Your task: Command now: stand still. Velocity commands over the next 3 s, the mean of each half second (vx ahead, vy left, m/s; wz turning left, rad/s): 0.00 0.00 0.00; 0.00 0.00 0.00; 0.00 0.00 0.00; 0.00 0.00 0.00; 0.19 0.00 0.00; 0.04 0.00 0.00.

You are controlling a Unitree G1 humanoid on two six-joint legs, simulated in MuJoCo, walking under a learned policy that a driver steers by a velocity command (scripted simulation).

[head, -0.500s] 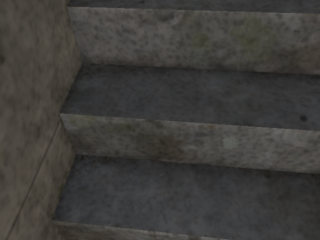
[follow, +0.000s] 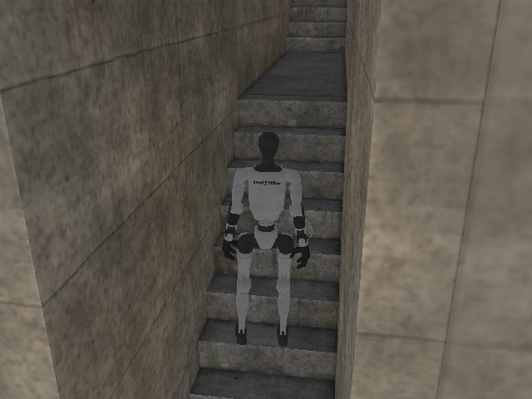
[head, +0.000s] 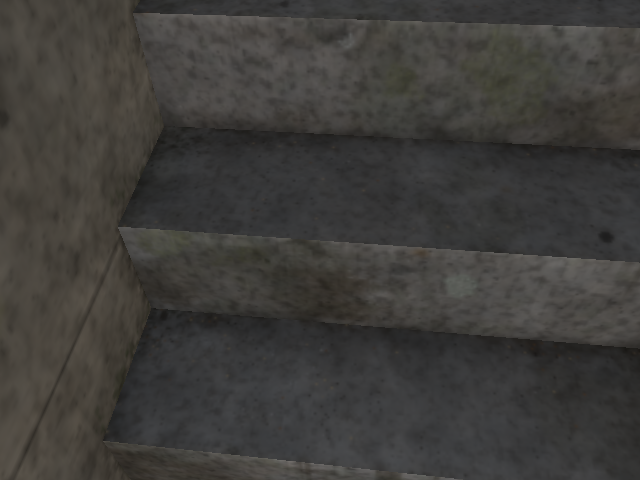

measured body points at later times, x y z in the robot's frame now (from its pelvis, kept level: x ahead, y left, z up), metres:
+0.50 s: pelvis +0.00 +0.00 +0.00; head +0.01 -0.01 +0.45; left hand +0.03 +0.23 -0.14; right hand -0.04 -0.22 -0.16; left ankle -0.01 +0.15 -0.74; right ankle -0.03 -0.10 -0.74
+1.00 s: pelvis +0.00 +0.00 +0.00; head +0.01 -0.01 +0.45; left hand +0.03 +0.23 -0.14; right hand -0.04 -0.22 -0.16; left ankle -0.01 +0.15 -0.74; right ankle -0.03 -0.11 -0.74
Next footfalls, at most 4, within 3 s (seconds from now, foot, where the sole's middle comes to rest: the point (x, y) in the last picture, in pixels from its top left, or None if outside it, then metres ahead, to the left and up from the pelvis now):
2.38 left None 0.05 0.16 -0.78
2.80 right None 0.04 -0.10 -0.54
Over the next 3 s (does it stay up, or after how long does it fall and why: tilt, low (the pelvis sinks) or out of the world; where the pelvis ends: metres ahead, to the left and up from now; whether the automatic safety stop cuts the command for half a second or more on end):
stays up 0.09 0.00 0.01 its command is cut before an obstacle from the start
